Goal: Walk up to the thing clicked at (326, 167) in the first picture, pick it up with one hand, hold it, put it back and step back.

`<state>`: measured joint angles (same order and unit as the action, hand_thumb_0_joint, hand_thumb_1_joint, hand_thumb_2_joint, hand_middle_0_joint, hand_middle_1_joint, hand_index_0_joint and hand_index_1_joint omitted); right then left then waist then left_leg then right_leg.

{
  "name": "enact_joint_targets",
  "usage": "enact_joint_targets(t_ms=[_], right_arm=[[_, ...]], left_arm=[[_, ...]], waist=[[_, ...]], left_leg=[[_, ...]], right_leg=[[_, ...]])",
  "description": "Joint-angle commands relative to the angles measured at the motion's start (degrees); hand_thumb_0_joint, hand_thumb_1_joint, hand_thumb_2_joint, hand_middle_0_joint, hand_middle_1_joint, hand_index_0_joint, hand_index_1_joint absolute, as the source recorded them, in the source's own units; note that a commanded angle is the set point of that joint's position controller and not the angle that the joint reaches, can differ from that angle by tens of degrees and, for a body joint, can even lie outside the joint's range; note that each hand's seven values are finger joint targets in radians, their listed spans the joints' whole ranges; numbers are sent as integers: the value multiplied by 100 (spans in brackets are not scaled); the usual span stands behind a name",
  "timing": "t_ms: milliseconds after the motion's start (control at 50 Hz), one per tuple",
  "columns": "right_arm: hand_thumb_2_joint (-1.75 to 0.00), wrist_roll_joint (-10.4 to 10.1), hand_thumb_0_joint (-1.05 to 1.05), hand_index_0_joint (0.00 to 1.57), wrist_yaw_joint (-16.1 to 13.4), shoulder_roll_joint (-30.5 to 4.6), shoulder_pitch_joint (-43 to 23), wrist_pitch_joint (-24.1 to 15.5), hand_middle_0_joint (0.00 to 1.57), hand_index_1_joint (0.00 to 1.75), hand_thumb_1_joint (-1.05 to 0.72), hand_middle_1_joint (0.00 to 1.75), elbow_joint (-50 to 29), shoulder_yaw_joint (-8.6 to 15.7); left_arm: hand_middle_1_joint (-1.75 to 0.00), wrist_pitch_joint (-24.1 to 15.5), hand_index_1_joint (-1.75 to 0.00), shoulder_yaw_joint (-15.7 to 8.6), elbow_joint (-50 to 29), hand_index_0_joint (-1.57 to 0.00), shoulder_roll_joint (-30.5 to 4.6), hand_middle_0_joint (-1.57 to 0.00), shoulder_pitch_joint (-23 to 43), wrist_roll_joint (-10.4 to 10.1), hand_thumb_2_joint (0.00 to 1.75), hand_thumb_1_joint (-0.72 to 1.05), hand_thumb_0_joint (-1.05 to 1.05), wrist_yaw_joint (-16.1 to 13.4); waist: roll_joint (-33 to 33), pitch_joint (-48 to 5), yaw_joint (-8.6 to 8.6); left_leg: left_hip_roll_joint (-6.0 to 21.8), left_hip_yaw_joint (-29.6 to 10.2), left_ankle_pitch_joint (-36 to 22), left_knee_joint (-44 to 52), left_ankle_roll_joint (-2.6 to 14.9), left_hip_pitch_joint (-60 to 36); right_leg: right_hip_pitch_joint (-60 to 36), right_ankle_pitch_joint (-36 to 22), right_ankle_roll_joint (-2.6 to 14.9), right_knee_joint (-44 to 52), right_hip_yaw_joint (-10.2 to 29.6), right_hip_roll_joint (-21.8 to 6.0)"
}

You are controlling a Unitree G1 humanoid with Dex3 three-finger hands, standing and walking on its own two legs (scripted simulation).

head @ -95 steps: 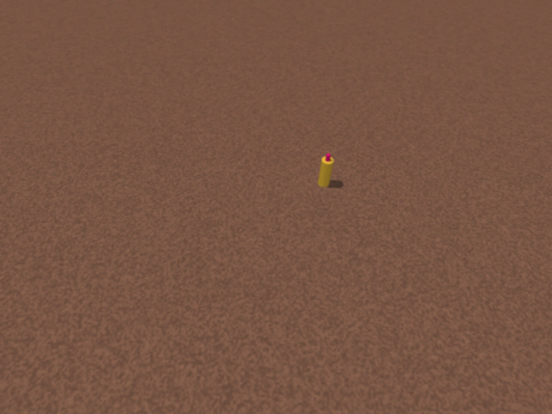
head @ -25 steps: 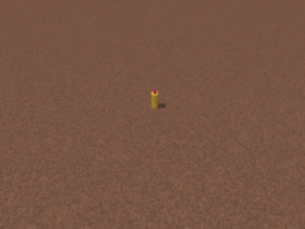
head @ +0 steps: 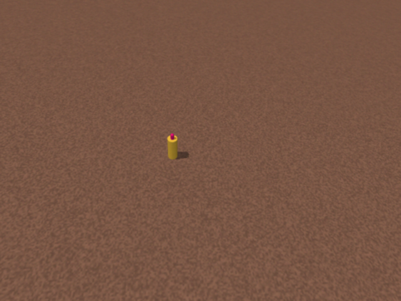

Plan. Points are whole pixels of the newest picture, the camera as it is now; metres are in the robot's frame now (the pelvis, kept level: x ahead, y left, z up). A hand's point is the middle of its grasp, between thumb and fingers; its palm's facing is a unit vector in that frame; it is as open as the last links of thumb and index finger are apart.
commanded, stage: walk up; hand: left
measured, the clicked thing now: (172, 145) +1.09 +0.14 -0.65
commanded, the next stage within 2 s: none
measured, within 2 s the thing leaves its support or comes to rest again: neither
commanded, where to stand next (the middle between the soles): +0.73 -0.03 m, yaw -5 degrees
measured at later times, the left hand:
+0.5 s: hand (119, 210) +0.35 +0.20 -0.10, palm faces -0.10 -0.91 -0.41, open 7.4 cm
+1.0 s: hand (111, 176) +0.48 +0.26 -0.14, palm faces -0.15 -0.93 -0.35, open 7.4 cm
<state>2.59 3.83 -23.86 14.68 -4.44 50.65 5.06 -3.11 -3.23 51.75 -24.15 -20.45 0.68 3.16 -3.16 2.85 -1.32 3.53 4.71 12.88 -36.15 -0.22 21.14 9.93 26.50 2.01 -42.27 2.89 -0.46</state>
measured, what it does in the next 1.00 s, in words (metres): walks ahead: right foot, then left foot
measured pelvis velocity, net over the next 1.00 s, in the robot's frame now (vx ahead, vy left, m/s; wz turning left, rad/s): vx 0.42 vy -0.01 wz -0.10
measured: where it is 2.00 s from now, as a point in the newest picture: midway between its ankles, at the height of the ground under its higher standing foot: (197, 215)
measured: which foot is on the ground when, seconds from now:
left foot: down 0.00-0.38, up 0.40-0.80, down 0.82-1.00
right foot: down 0.00-0.00, up 0.02-0.32, down 0.34-0.86, up 0.88-1.00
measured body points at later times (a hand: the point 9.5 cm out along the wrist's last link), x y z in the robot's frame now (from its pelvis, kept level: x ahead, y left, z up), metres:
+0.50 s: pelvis +0.22 -0.05 +0.01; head +0.23 -0.09 +0.46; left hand +0.36 +0.25 -0.07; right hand +0.23 -0.37 -0.13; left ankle +0.17 +0.11 -0.64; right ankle +0.27 -0.16 -0.72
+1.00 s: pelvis +0.42 -0.01 +0.01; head +0.44 +0.02 +0.46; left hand +0.49 +0.31 -0.11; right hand +0.47 -0.33 -0.07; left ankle +0.46 +0.10 -0.72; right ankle +0.38 -0.15 -0.64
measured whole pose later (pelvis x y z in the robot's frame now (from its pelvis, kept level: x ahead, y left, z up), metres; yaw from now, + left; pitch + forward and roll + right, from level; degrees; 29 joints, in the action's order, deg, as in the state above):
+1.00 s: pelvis +0.42 -0.01 +0.01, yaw -6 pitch -3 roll -1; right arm 0.3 3.2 -22.1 15.8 -4.6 46.7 2.7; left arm -3.7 -1.7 51.1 -25.2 -19.4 -0.5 1.3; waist -2.3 5.2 0.1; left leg 2.8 4.4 14.3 -31.9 1.2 14.9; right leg 24.3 22.7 2.8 -62.8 1.6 -1.1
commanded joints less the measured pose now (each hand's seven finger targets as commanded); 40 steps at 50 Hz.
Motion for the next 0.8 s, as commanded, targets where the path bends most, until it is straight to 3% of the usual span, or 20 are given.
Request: enact_joint_targets(t_ms=[0,20,80,100,160,240,260,300,320,340,360,380,400,440,460,500,620,680,740,780], right_arm=[[-90,-170,0,20,-169,-2009,658,-223,20,30,-90,30,-425,582],[-90,-191,0,20,-180,-1807,556,-202,20,30,-90,30,-459,522],[-90,-221,0,20,-219,-1448,540,-254,20,30,-90,30,-509,304],[-90,-221,0,20,-225,-1424,498,-259,20,30,-90,30,-508,277],[-90,-194,0,20,-227,-1567,391,-219,20,30,-90,30,-649,288],[-90,-215,0,20,-199,-1614,291,-141,20,30,-90,30,-710,291],[-90,-229,0,20,-203,-1598,277,-117,20,30,-90,30,-719,277],[-90,-248,0,20,-210,-1431,215,-62,20,30,-90,30,-780,200],[-90,-231,0,20,-208,-1120,480,-58,20,30,-90,30,-779,90],[-90,-234,0,20,-195,-766,822,-45,20,30,-90,30,-816,-54],[-90,-267,0,20,-205,-961,947,21,20,30,-90,30,-790,-25],[-90,-212,0,20,-256,-1511,671,88,20,30,-90,30,-679,129],[-90,-198,0,20,-272,-1566,406,75,20,30,-90,30,-651,171],[-90,-303,0,20,-238,-1297,533,109,20,30,-90,30,-446,103],[-90,-317,0,20,-197,-1172,737,143,20,30,-90,30,-378,65],[-90,-224,0,20,-126,-1112,842,174,20,30,-90,30,-344,97],[-90,-118,0,20,47,-1066,35,185,20,30,-90,30,-616,177],[-90,-103,0,20,97,-1015,-408,95,20,30,-90,30,-753,180],[-90,-110,0,20,100,-998,-369,25,20,30,-90,30,-726,199],[-90,-100,0,20,56,-1062,213,-20,20,30,-90,30,-549,244]], left_arm=[[-30,-166,-30,-242,-595,-20,-1290,-20,24,5,90,90,0,-189],[-30,-212,-30,-241,-621,-20,-1384,-20,334,9,90,90,0,-202],[-30,-230,-30,-264,-522,-20,-1178,-20,282,-108,90,90,0,-89],[-30,-195,-30,-240,-531,-20,-1086,-20,320,-134,90,90,0,-41],[-30,-138,-30,-203,-750,-20,-927,-20,709,-132,90,90,0,85],[-30,-124,-30,-268,-726,-20,-942,-20,900,-53,90,90,0,140],[-30,-115,-30,-286,-667,-20,-939,-20,855,-40,90,90,0,139],[-30,-128,-30,-405,-446,-20,-1129,-20,257,-36,90,90,0,77],[-30,-172,-30,-536,-298,-20,-1400,-20,-299,-44,90,90,0,18],[-30,-215,-30,-690,-273,-20,-1800,-20,-787,-17,90,90,0,-67],[-30,-251,-30,-678,-458,-20,-2151,-20,-650,-72,90,90,0,-107],[-30,-233,-30,-658,-550,-20,-2164,-20,-229,-137,90,90,0,-105],[-30,-209,-30,-631,-617,-20,-2029,-20,-53,-181,90,90,0,-116],[-30,-250,-30,-493,-648,-20,-1633,-20,347,-190,90,90,0,-187],[-30,-270,-30,-455,-621,-20,-1537,-20,399,-187,90,90,0,-189],[-30,-339,-30,-406,-636,-20,-1447,-20,375,-151,90,90,0,-178],[-30,-402,-30,-470,-754,-20,-1529,-20,183,-50,90,90,0,-179],[-30,-395,-30,-464,-719,-20,-1549,-20,-41,-40,90,90,0,-184],[-30,-373,-30,-441,-731,-20,-1627,-20,55,-61,90,90,0,-203],[-30,-339,-30,-385,-773,-20,-1580,-20,201,-58,90,90,0,-225]], waist=[[1433,-228,515],[972,87,483],[1039,143,330],[1069,169,268],[1447,179,302],[1302,-100,300],[1164,-151,232],[516,-479,-184],[-406,-843,-467],[-1465,-1177,-627],[-1395,-1023,-477],[-892,-784,-431],[-541,-395,-387],[-199,156,-60],[-417,208,92],[-440,177,160],[-464,255,-49],[-345,329,-202],[-347,137,-56],[-59,-102,333]], left_leg=[[2506,-4321,2452,2367,1690,-2582],[2291,-3674,1674,2329,1660,-2080],[1509,-1566,-1325,1837,1269,-1850],[1343,-1108,-1629,1805,1203,-1532],[1315,-645,-1914,1776,1308,-1513],[1065,-243,-1196,1441,1038,-1174],[1069,-190,-975,1298,1005,-909],[949,-42,-1150,224,820,-360],[596,195,-888,-1147,638,46],[17,204,849,-2502,453,968],[-299,-153,1660,-3188,234,1607],[12,-484,1678,-3582,221,1585],[191,-719,1467,-3629,254,1685],[377,-889,762,-3256,293,1323],[379,-811,545,-2950,269,1098],[316,-650,226,-2695,191,759],[429,-483,-47,-1052,-56,970],[386,-472,-215,-306,1,764],[231,-317,-97,66,139,101],[23,-143,-139,485,229,-1006]], right_leg=[[3363,291,122,-2695,393,66],[3273,19,75,-2713,465,-139],[2704,-454,7,-1918,348,-331],[2413,-573,-59,-1554,249,-341],[2166,-768,-145,-438,-188,-403],[1078,-1827,-35,677,-665,-152],[681,-2044,-23,696,-788,-95],[-677,-2143,88,940,-816,80],[-1550,-1659,204,1187,-474,38],[-2303,-343,478,1719,1230,-946],[-2078,339,962,2744,3667,-2230],[-1540,612,1409,2755,4025,-2373],[-1095,216,1462,2759,3604,-2245],[-132,-828,934,2668,2025,-1607],[88,-1295,770,2668,1554,-1327],[514,-1748,893,2694,1046,-1151],[486,-429,1084,2917,756,-1229],[391,-606,1022,2662,697,-1241],[457,-1152,978,2307,675,-1381],[840,-1683,787,1555,460,-1277]])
